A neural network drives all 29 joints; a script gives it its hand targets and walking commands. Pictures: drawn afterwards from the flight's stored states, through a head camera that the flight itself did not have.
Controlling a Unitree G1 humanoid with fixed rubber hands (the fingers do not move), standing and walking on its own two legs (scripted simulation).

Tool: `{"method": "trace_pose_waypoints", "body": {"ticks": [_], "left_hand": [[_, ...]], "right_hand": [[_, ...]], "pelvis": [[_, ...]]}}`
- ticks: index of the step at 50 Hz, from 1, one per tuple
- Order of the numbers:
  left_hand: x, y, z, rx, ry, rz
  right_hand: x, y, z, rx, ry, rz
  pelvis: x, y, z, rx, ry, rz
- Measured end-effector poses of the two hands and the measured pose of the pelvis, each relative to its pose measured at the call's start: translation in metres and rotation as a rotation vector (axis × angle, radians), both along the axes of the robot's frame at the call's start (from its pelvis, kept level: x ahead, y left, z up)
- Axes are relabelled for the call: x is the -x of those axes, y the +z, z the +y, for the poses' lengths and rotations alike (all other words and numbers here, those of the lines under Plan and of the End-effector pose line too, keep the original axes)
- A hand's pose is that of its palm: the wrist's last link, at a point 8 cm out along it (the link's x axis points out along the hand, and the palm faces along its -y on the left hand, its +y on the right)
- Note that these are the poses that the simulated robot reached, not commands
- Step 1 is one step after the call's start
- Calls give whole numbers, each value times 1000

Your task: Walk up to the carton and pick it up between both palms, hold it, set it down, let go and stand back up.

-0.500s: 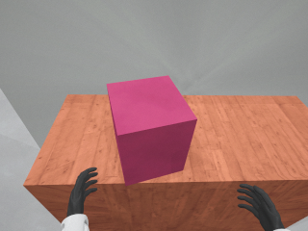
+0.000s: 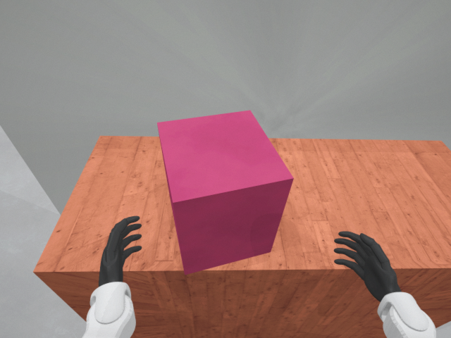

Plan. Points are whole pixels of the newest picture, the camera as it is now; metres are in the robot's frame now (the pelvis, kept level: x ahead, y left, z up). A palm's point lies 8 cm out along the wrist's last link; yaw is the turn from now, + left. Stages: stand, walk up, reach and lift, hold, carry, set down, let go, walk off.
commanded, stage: reach and lift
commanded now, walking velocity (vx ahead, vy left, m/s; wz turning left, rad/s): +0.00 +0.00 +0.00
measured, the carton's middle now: (217, 191) +0.42 +0.06 +0.03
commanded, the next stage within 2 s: none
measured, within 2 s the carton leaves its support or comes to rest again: neither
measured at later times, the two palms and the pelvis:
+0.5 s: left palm (106, 234) +0.25 +0.21 +0.10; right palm (365, 229) +0.32 -0.21 +0.08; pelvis -0.01 +0.00 +0.00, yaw +0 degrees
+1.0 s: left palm (102, 200) +0.29 +0.23 +0.13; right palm (354, 177) +0.39 -0.18 +0.14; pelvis +0.00 +0.00 +0.00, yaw +0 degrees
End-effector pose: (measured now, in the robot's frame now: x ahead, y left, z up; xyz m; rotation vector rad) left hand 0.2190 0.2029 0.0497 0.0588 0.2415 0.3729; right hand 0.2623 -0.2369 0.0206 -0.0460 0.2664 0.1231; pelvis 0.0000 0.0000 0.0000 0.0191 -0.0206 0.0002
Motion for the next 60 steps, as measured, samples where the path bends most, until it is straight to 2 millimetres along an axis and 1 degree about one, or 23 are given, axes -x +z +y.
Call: {"method": "trace_pose_waypoints", "body": {"ticks": [11,18,25,32,38,42,46,52,57,60], "left_hand": [[-11,10,15,2,34,20],[-19,33,17,4,26,-30],[-32,54,12,7,15,-37],[-49,64,20,17,66,10],[-62,66,18,30,50,37],[-66,63,22,40,57,51],[-67,69,26,46,67,34],[-76,92,26,48,60,-26],[-84,101,27,58,66,-23],[-90,102,27,64,67,-13]], "right_hand": [[-32,19,13,-16,1,-27],[-44,37,21,-21,3,-56],[-60,62,31,-31,31,-62],[-89,81,44,-46,69,-47],[-112,97,46,-43,67,-61],[-119,98,46,-39,53,-59],[-122,101,47,-36,42,-58],[-135,125,59,-41,68,-100],[-150,136,68,-47,72,-73],[-157,140,71,-50,71,-65]], "pelvis": [[-4,2,2,3,0,12],[3,3,3,8,-1,7],[13,3,1,6,-2,-3],[13,3,-2,2,-4,6],[7,4,-4,2,-5,19],[3,4,-5,2,-5,27],[2,4,-4,2,-5,28],[5,4,-5,2,-5,24],[7,4,-5,3,-6,22],[7,4,-5,3,-6,22]]}}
